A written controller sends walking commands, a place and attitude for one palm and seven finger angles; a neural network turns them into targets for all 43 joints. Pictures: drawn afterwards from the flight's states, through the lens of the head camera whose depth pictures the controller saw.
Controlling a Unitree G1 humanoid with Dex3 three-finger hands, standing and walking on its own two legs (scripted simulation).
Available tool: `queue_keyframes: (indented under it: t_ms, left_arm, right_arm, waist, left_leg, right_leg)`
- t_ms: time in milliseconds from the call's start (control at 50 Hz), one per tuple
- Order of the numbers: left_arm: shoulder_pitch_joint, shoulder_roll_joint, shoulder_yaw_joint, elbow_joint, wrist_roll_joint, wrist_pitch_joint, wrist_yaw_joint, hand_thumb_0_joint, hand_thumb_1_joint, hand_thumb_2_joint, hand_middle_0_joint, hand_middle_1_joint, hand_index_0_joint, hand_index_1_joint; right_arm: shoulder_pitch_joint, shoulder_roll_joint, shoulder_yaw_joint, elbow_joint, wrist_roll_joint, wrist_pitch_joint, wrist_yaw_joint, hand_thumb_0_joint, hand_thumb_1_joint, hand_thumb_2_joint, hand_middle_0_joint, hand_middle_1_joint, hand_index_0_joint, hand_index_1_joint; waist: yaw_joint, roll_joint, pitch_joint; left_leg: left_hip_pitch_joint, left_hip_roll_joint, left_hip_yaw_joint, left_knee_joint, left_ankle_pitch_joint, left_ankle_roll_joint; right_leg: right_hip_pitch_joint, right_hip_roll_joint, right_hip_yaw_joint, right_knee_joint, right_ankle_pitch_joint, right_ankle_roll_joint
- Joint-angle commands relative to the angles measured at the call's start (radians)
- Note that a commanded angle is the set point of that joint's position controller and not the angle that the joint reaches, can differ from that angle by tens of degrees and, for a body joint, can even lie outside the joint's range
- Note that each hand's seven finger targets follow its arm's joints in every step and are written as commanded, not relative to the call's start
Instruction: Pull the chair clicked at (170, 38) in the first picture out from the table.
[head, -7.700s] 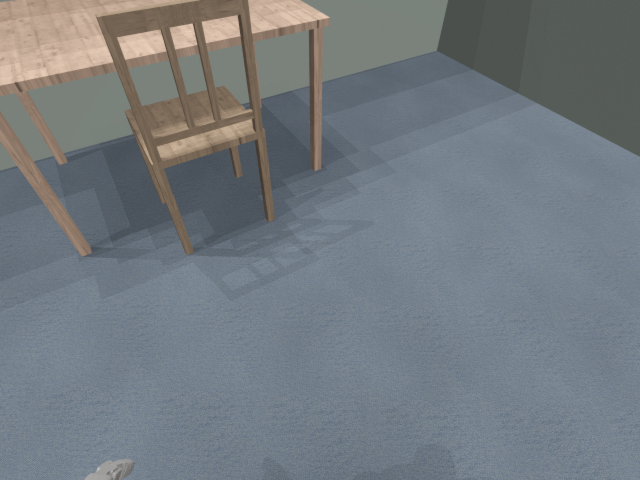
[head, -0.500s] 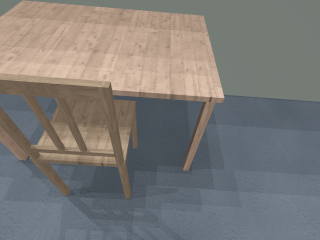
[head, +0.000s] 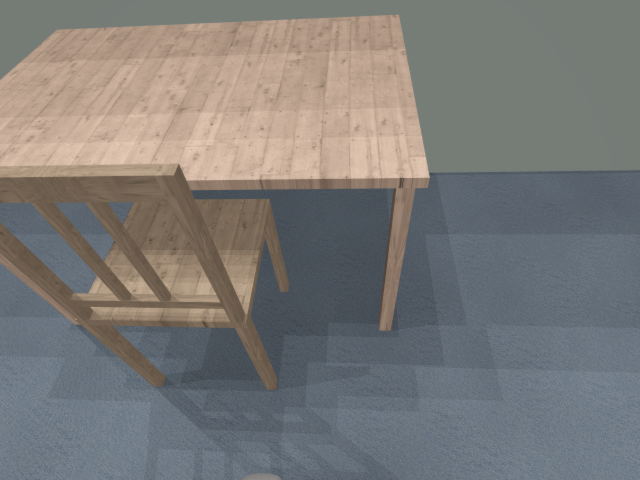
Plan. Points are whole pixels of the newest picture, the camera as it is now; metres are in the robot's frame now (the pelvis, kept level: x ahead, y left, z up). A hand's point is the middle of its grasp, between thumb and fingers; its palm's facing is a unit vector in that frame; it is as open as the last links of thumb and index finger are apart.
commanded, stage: come to a stop and stand still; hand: left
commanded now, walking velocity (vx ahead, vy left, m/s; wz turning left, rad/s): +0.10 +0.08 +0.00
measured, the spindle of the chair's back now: (88, 255) +0.48 +0.48 -0.08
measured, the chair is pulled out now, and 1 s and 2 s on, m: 0.00 0.00 0.00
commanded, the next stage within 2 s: look again from close up in 1.20 s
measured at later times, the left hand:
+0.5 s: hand out of the picture -0.01 +0.23 -0.18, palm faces +0.00 -0.99 -0.17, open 7.4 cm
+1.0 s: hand out of the picture +0.06 +0.18 -0.18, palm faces +0.05 -0.98 -0.21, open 7.2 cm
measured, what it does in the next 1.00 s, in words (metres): steps on the spot: left foot, then right foot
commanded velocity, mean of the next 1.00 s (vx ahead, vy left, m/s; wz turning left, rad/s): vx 0.04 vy -0.05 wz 0.00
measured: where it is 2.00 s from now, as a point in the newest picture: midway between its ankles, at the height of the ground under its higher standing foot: outside the picture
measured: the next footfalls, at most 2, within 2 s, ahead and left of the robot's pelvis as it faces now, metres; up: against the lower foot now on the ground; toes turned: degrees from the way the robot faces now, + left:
left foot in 0.22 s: +0.04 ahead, +0.15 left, +0.00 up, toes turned +4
right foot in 0.62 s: +0.03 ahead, -0.08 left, +0.00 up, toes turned -5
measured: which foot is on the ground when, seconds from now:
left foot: up 0.00-0.20, down 0.22-1.00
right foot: down 0.00-0.22, up 0.24-0.60, down 0.62-1.00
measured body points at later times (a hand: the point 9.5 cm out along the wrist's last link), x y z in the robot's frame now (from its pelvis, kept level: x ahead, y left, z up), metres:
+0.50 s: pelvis -0.01 +0.05 +0.00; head +0.01 +0.07 +0.45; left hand -0.01 +0.29 -0.16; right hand -0.06 -0.16 -0.15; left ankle -0.06 +0.17 -0.74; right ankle -0.03 -0.08 -0.70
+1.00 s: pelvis +0.02 +0.00 +0.00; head +0.03 +0.00 +0.45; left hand +0.06 +0.23 -0.16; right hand +0.03 -0.22 -0.16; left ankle +0.00 +0.14 -0.74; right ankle -0.01 -0.08 -0.74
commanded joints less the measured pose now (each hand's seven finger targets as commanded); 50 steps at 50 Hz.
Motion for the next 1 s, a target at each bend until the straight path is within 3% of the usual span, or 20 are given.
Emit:
queue_keyframes:
  t_ms: [0, 80, 160, 180, 200, 220, 240, 280, 340, 400, 500, 560, 580, 620, 660, 760, 820, 880, 920, 980]
  left_arm:
    - [0.108, 0.219, 0.057, -0.030, 0.007, -0.002, 0.006, 0.000, 0.900, 0.900, -0.200, -0.300, -0.200, -0.300]
    - [0.090, 0.235, 0.060, -0.023, 0.011, 0.001, -0.003, 0.000, 0.900, 0.900, -0.200, -0.300, -0.200, -0.300]
    - [0.032, 0.200, 0.046, -0.009, -0.005, 0.014, -0.008, 0.000, 0.900, 0.900, -0.200, -0.300, -0.200, -0.300]
    - [0.041, 0.158, 0.034, -0.011, -0.011, 0.016, -0.012, 0.000, 0.900, 0.900, -0.200, -0.300, -0.200, -0.300]
    - [0.048, 0.102, 0.023, -0.018, -0.017, 0.020, -0.018, 0.000, 0.900, 0.900, -0.200, -0.300, -0.200, -0.300]
    - [0.030, 0.091, 0.019, -0.026, -0.012, 0.022, -0.020, 0.000, 0.900, 0.900, -0.200, -0.300, -0.200, -0.300]
    - [0.030, 0.095, 0.025, -0.021, -0.004, 0.021, -0.028, 0.000, 0.900, 0.900, -0.200, -0.300, -0.200, -0.300]
    - [0.098, 0.106, 0.029, 0.028, 0.007, 0.023, -0.039, 0.000, 0.900, 0.900, -0.200, -0.300, -0.200, -0.300]
    - [0.117, 0.094, 0.022, 0.050, 0.002, 0.006, -0.046, 0.000, 0.900, 0.900, -0.200, -0.300, -0.200, -0.300]
    - [0.063, 0.095, 0.016, 0.037, -0.003, 0.002, -0.043, 0.000, 0.900, 0.900, -0.200, -0.300, -0.200, -0.300]
    - [0.022, 0.070, 0.008, 0.028, -0.018, 0.005, -0.035, 0.000, 0.900, 0.900, -0.200, -0.300, -0.200, -0.300]
    - [0.101, 0.072, 0.013, 0.067, -0.021, -0.007, -0.031, 0.000, 0.900, 0.900, -0.200, -0.300, -0.200, -0.300]
    - [0.139, 0.100, 0.016, 0.081, -0.019, -0.015, -0.025, 0.000, 0.900, 0.900, -0.200, -0.300, -0.200, -0.300]
    - [0.194, 0.170, 0.023, 0.118, -0.020, -0.026, -0.007, 0.000, 0.900, 0.900, -0.200, -0.300, -0.200, -0.300]
    - [0.182, 0.168, 0.021, 0.114, -0.016, -0.030, -0.001, 0.000, 0.900, 0.900, -0.200, -0.300, -0.200, -0.300]
    - [0.073, 0.114, 0.005, 0.092, -0.017, -0.021, 0.007, 0.000, 0.900, 0.900, -0.200, -0.300, -0.200, -0.300]
    - [0.048, 0.099, -0.003, 0.092, -0.027, -0.016, 0.004, 0.000, 0.900, 0.900, -0.200, -0.300, -0.200, -0.300]
    - [0.062, 0.077, -0.008, 0.085, -0.022, -0.009, 0.001, 0.000, 0.900, 0.900, -0.200, -0.300, -0.200, -0.300]
    - [0.068, 0.093, -0.006, 0.094, -0.023, -0.007, 0.000, 0.000, 0.900, 0.900, -0.200, -0.300, -0.200, -0.300]
    - [0.106, 0.103, -0.011, 0.108, -0.023, -0.015, 0.001, 0.000, 0.900, 0.900, -0.200, -0.300, -0.200, -0.300]
  right_arm:
    - [0.016, -0.042, -0.005, -0.064, 0.004, -0.028, 0.003, 0.000, -0.900, -0.900, 0.200, 0.300, 0.200, 0.300]
    - [0.047, -0.036, 0.003, -0.061, 0.008, -0.042, 0.004, 0.000, -0.900, -0.900, 0.200, 0.300, 0.200, 0.300]
    - [0.236, -0.020, 0.017, 0.011, 0.006, -0.064, -0.008, 0.000, -0.900, -0.900, 0.200, 0.300, 0.200, 0.300]
    - [0.244, -0.053, 0.011, 0.008, 0.001, -0.071, -0.014, 0.000, -0.900, -0.900, 0.200, 0.300, 0.200, 0.300]
    - [0.217, -0.116, 0.001, -0.009, -0.011, -0.076, -0.019, 0.000, -0.900, -0.900, 0.200, 0.300, 0.200, 0.300]
    - [0.147, -0.157, 0.001, -0.041, -0.012, -0.072, -0.025, 0.000, -0.900, -0.900, 0.200, 0.300, 0.200, 0.300]
    - [0.082, -0.153, 0.007, -0.059, -0.015, -0.075, -0.027, 0.000, -0.900, -0.900, 0.200, 0.300, 0.200, 0.300]
    - [0.048, -0.097, 0.023, -0.045, -0.006, -0.091, -0.035, 0.000, -0.900, -0.900, 0.200, 0.300, 0.200, 0.300]
    - [0.123, -0.084, 0.025, -0.021, -0.003, -0.107, -0.043, 0.000, -0.900, -0.900, 0.200, 0.300, 0.200, 0.300]
    - [0.219, -0.067, 0.028, 0.017, -0.004, -0.115, -0.052, 0.000, -0.900, -0.900, 0.200, 0.300, 0.200, 0.300]
    - [0.238, -0.079, 0.020, 0.052, -0.010, -0.105, -0.065, 0.000, -0.900, -0.900, 0.200, 0.300, 0.200, 0.300]
    - [0.218, -0.070, 0.015, 0.063, 0.001, -0.102, -0.063, 0.000, -0.900, -0.900, 0.200, 0.300, 0.200, 0.300]
    - [0.231, -0.046, 0.014, 0.063, 0.010, -0.105, -0.059, 0.000, -0.900, -0.900, 0.200, 0.300, 0.200, 0.300]
    - [0.214, 0.036, 0.037, 0.052, 0.019, -0.105, -0.049, 0.000, -0.900, -0.900, 0.200, 0.300, 0.200, 0.300]
    - [0.187, 0.041, 0.030, 0.049, 0.016, -0.083, -0.053, 0.000, -0.900, -0.900, 0.200, 0.300, 0.200, 0.300]
    - [0.186, 0.065, 0.040, 0.088, 0.014, -0.075, -0.048, 0.000, -0.900, -0.900, 0.200, 0.300, 0.200, 0.300]
    - [0.202, 0.054, 0.041, 0.107, 0.009, -0.077, -0.047, 0.000, -0.900, -0.900, 0.200, 0.300, 0.200, 0.300]
    - [0.155, 0.008, 0.041, 0.094, 0.006, -0.082, -0.045, 0.000, -0.900, -0.900, 0.200, 0.300, 0.200, 0.300]
    - [0.118, 0.014, 0.047, 0.092, 0.008, -0.085, -0.045, 0.000, -0.900, -0.900, 0.200, 0.300, 0.200, 0.300]
    - [0.112, 0.008, 0.049, 0.087, 0.010, -0.086, -0.048, 0.000, -0.900, -0.900, 0.200, 0.300, 0.200, 0.300]
  waist:
    - [0.044, -0.186, -0.080]
    - [0.035, -0.222, -0.079]
    - [-0.052, -0.154, -0.086]
    - [-0.053, -0.023, -0.074]
    - [-0.051, 0.197, -0.003]
    - [-0.039, 0.249, 0.096]
    - [-0.016, 0.191, 0.128]
    - [0.020, 0.174, 0.107]
    - [-0.006, 0.101, 0.059]
    - [-0.044, 0.105, 0.026]
    - [-0.057, 0.153, -0.020]
    - [-0.020, 0.121, -0.075]
    - [-0.010, 0.042, -0.111]
    - [0.002, -0.165, -0.151]
    - [0.009, -0.264, -0.136]
    - [-0.029, -0.109, -0.051]
    - [-0.046, -0.077, -0.017]
    - [-0.021, -0.029, 0.028]
    - [-0.017, 0.062, 0.056]
    - [-0.016, 0.020, 0.012]
  left_leg:
    - [-0.035, 0.014, 0.002, -0.156, -0.025, 0.002]
    - [0.076, -0.003, 0.042, -0.318, -0.045, 0.020]
    - [0.384, -0.020, 0.074, -0.630, 0.105, 0.044]
    - [0.372, 0.062, -0.040, -0.716, -0.002, 0.065]
    - [0.249, 0.229, -0.268, -0.872, -0.276, 0.121]
    - [0.075, 0.331, -0.386, -0.978, -0.415, 0.174]
    - [-0.035, 0.340, -0.385, -1.001, -0.412, 0.202]
    - [0.028, 0.248, -0.245, -0.944, -0.223, 0.157]
    - [0.230, 0.203, -0.150, -0.872, 0.039, 0.157]
    - [0.350, 0.235, -0.153, -0.805, 0.378, 0.176]
    - [0.371, 0.262, -0.119, -0.666, 0.803, 0.195]
    - [0.308, 0.200, -0.079, -0.579, 0.728, 0.132]
    - [0.224, 0.167, -0.057, -0.532, 0.621, 0.097]
    - [0.018, 0.050, 0.057, -0.461, 0.062, 0.027]
    - [0.046, 0.051, 0.034, -0.316, -0.141, 0.026]
    - [0.100, 0.065, 0.037, -0.390, 0.009, 0.024]
    - [0.244, 0.075, 0.037, -0.561, 0.244, 0.025]
    - [0.223, 0.137, -0.002, -0.608, 0.324, 0.048]
    - [0.204, 0.129, 0.005, -0.629, 0.345, 0.048]
    - [0.249, 0.122, 0.021, -0.619, 0.384, 0.043]
  right_leg:
    - [0.142, -0.252, 0.299, -0.239, -0.045, -0.103]
    - [0.082, -0.228, 0.301, -0.287, -0.186, -0.094]
    - [-0.125, -0.118, 0.190, -0.235, -0.343, 0.011]
    - [-0.178, -0.056, 0.144, -0.122, -0.363, 0.039]
    - [-0.229, 0.022, 0.042, 0.062, -0.311, 0.067]
    - [-0.227, 0.042, 0.025, 0.215, -0.263, 0.065]
    - [-0.183, 0.019, 0.075, 0.328, -0.218, 0.061]
    - [-0.201, 0.026, 0.095, 0.440, -0.155, 0.059]
    - [-0.287, 0.025, 0.082, 0.470, -0.109, 0.077]
    - [-0.304, 0.012, 0.081, 0.410, -0.142, 0.088]
    - [-0.150, 0.017, 0.053, 0.187, -0.228, 0.076]
    - [0.051, 0.035, 0.026, -0.057, 0.016, 0.062]
    - [0.199, -0.006, 0.071, -0.117, 0.178, 0.056]
    - [0.383, -0.233, 0.248, -0.065, 0.587, -0.040]
    - [0.296, -0.245, 0.257, -0.115, 0.638, -0.102]
    - [0.192, -0.175, 0.159, -0.105, 0.535, -0.109]
    - [0.067, -0.119, 0.128, -0.112, 0.287, -0.045]
    - [0.049, -0.042, 0.104, -0.153, 0.083, 0.015]
    - [0.084, -0.046, 0.108, -0.149, 0.122, 0.020]
    - [0.124, -0.057, 0.116, -0.155, 0.231, 0.019]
